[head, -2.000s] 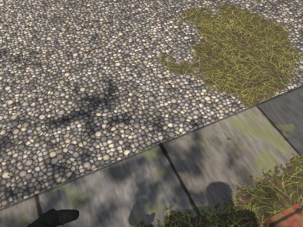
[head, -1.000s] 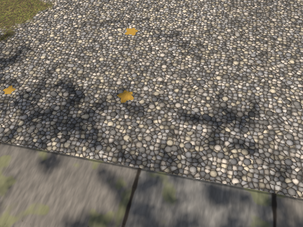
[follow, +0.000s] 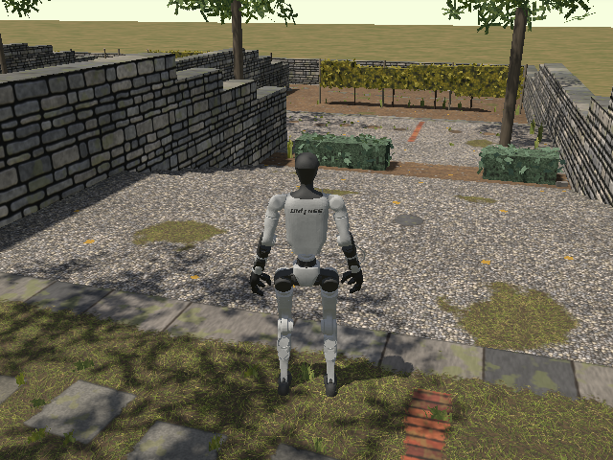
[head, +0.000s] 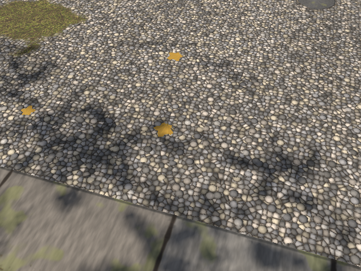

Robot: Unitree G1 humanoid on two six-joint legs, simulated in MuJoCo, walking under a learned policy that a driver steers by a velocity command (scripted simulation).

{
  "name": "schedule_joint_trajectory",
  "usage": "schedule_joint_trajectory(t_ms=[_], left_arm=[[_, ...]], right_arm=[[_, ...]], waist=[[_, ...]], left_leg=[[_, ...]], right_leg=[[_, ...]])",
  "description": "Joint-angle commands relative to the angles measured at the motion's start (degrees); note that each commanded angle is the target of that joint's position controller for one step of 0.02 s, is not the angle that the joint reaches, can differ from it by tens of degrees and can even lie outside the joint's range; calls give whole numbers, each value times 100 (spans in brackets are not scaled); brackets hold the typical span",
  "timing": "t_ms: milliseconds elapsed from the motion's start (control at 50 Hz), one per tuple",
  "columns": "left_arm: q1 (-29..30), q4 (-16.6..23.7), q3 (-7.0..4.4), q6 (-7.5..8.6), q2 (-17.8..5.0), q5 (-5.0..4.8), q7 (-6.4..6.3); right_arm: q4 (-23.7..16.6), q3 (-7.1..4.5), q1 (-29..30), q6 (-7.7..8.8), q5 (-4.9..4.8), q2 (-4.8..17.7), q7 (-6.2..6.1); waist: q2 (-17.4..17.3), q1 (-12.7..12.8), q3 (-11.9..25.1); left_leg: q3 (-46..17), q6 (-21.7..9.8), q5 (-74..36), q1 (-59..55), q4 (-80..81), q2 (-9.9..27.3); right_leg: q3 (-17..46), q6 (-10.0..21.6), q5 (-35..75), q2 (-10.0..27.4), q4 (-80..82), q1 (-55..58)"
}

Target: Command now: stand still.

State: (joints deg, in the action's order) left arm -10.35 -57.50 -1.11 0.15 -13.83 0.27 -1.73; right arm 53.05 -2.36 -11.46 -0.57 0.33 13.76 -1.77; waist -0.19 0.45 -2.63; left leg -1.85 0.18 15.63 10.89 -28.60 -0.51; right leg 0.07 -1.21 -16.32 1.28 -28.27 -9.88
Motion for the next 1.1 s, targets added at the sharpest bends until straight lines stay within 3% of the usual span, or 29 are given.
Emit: schedule_joint_trajectory(t_ms=[20, 360, 380, 420, 440, 480, 520, 560, 600, 620, 640, 660, 680, 700, 720, 740, 760, 780, 820, 880, 920, 960, 1000, 1020, 1040, 1060, 1080, 1100], left_arm=[[-55, 112, -120, 40, -661, -3, -25], [-332, -252, -58, 28, -537, -11, -65], [-454, -321, -48, 20, -485, -17, -70], [-475, -306, -93, 3, -593, -87, -98], [-451, -252, -102, 27, -615, -95, -105], [-568, -210, -105, 161, -591, -131, -77], [-826, -240, -133, 298, -620, -165, -22], [-1140, -287, -190, 388, -788, -199, 34], [-1177, -246, -240, 422, -956, -212, 67], [-1011, -163, -245, 430, -988, -217, 80], [-658, -14, -232, 434, -939, -226, 95], [-74, 232, -196, 469, -810, -238, 110], [291, 501, -133, 585, -525, -207, 139], [203, 580, -118, 723, -432, -115, 149], [155, 567, -149, 776, -541, -222, 201], [197, 594, -130, 790, -459, -340, 250], [374, 681, -125, 793, -423, -355, 276], [519, 760, -142, 786, -400, -296, 288], [589, 882, -116, 726, -239, -223, 357], [1206, 1220, 21, 653, 5, -131, 416], [1510, 1403, -1, 587, -151, -157, 392], [1580, 1502, -69, 550, -410, -204, 380], [1184, 1444, -207, 557, -682, -204, 373], [525, 1258, -317, 537, -846, -220, 354], [-359, 978, -436, 495, -1022, -247, 328], [-1272, 775, -530, 455, -1355, -194, 281], [-1617, 611, -564, 473, -1707, -60, 357], [-1358, 623, -419, 504, -1134, -86, 382]], right_arm=[[-113, -112, 13, 68, -7, 618, -33], [545, -21, -138, 62, -29, 501, -62], [622, -8, -240, 54, -34, 451, -66], [644, -51, -281, 40, -98, 553, -86], [605, -55, -243, 71, -102, 564, -88], [562, -41, -256, 224, -136, 483, -52], [532, -28, -241, 388, -162, 383, 18], [425, 6, -81, 531, -182, 217, 100], [358, 27, -46, 647, -209, 132, 156], [399, 36, -209, 684, -218, 107, 177], [558, 16, -635, 708, -228, 143, 191], [829, -55, -1343, 733, -229, 325, 205], [1165, -266, -2243, 745, -254, 956, 206], [1263, -317, -2835, 729, -193, 1210, 261], [1161, -164, -2551, 741, -71, 751, 269], [1054, -109, -2273, 748, -26, 577, 273], [1004, -62, -2123, 726, -46, 527, 279], [982, 5, -2004, 678, -70, 406, 270], [914, 104, -1856, 571, -59, 182, 202], [631, 89, -1345, 551, -40, 502, 31], [690, -8, -1609, 616, -103, 850, -14], [750, -59, -1698, 633, -189, 863, -15], [739, -113, -1658, 573, -130, 929, -1], [716, -132, -1596, 498, -60, 946, 10], [660, -111, -1554, 431, -11, 874, 24], [509, -17, -1635, 408, 86, 635, 46], [493, 243, -2548, 530, 11, -428, 137], [511, 121, -2110, 709, -151, 173, 194]], waist=[[2, 17, 136], [7, -9, 53], [5, -10, 185], [40, -26, -109], [50, -23, -393], [86, 0, -649], [218, 70, -575], [603, 156, -507], [964, 59, -535], [996, -85, -585], [903, -340, -565], [547, -698, -487], [-869, -937, -221], [-1819, -1035, 129], [-1028, -772, 14], [-651, -619, -143], [-406, -548, -268], [-247, -466, -358], [-387, -313, -381], [-436, -246, -550], [-629, -261, -551], [-626, -152, -605], [-714, 139, -171], [-789, 476, 289], [-749, 877, 795], [-136, 1105, 1477], [1773, 500, 2534], [1297, 646, 2099]], left_leg=[[-169, -93, -1047, -49, 450, 181], [-75, -76, -960, -6, 508, 143], [-3, -93, -366, -51, 514, 74], [60, -253, 1733, 363, 389, -59], [-33, -345, 2342, 675, 397, -11], [-213, -472, 2434, 962, 325, 124], [-210, -496, 2071, 1136, 30, 136], [51, -450, 1501, 1449, -525, -27], [317, -501, 939, 1407, -916, -77], [309, -584, 894, 1081, -664, -55], [259, -645, 758, 436, -197, -41], [-92, -719, 458, -381, 233, 52], [-1483, -1044, -350, -1780, 791, 746], [-3169, -1493, -1595, -2924, 1222, 1813], [-3206, -1578, -1936, -2913, 1097, 2056], [-2798, -1552, -2165, -2891, 1078, 2000], [-2345, -1491, -2296, -2886, 1194, 1932], [-1912, -1340, -2497, -2709, 1361, 1829], [-1249, -1111, -2451, -2030, 1759, 1459], [-362, -956, -2026, -301, 2331, 900], [-377, -986, -1912, -156, 2676, 1067], [-326, -910, -2253, -705, 2547, 1256], [-223, -743, -4023, -1354, 1763, 1390], [-92, -641, -5005, -1488, 912, 1340], [58, -506, -5287, -1190, -247, 1131], [149, -380, -3589, 137, -2051, 836], [-98, -87, 1127, 1947, -4269, -371], [-741, -242, 1556, 2551, -5082, -199]], right_leg=[[102, 94, 818, 108, 487, -131], [51, 106, 786, 32, 529, -192], [-18, 128, 208, -35, 535, -148], [-8, 324, -1712, -119, 435, -507], [134, 435, -2341, -47, 473, -764], [478, 626, -2577, 162, 514, -915], [884, 823, -2525, 400, 594, -678], [1678, 1134, -2683, 845, 1025, -271], [2481, 1423, -2529, 1384, 1475, -218], [2474, 1419, -2164, 1414, 1377, -452], [2089, 1258, -1558, 1213, 1083, -800], [1289, 951, -441, 753, 327, -1308], [18, 453, 771, -137, -1666, -2425], [-139, 213, -1027, -473, -3367, -3756], [348, 337, -1515, -218, -4220, -4314], [425, 460, -1272, -26, -4713, -4716], [301, 527, -960, 166, -4820, -5102], [226, 548, -632, 366, -4588, -5149], [-31, 437, -144, 494, -3934, -4563], [-384, 178, 1248, 237, -1803, -2760], [-436, 181, 1653, 40, -1064, -2009], [-294, 341, 1773, -1, -507, -1944], [-316, 539, 1620, -190, -369, -1413], [-393, 675, 1395, -333, -504, -718], [-451, 830, 1285, -399, -467, 360], [756, 1150, 913, 610, -596, 2046], [3900, 2204, -771, 2084, 535, 3507], [4728, 2033, -1481, 1945, 1433, 3035]])
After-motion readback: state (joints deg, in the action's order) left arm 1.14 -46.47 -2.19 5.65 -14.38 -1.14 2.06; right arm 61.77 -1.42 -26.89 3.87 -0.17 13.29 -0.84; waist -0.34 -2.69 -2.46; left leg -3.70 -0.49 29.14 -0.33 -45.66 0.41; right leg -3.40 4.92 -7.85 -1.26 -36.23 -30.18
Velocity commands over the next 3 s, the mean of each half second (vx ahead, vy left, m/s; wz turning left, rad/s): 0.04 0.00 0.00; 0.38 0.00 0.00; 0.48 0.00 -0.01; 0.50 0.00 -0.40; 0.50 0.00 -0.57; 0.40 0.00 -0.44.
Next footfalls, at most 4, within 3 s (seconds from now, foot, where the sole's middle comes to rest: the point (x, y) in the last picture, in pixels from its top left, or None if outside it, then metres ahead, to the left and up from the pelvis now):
1.06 right None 0.43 -0.12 -0.77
1.60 left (160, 220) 0.72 0.12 -0.77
2.14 right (231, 174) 0.94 -0.18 -0.77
2.66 left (221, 118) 1.30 -0.16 -0.77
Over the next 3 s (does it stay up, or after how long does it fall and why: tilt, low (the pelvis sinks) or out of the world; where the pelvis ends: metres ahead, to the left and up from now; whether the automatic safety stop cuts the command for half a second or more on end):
stays up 1.21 -0.24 0.01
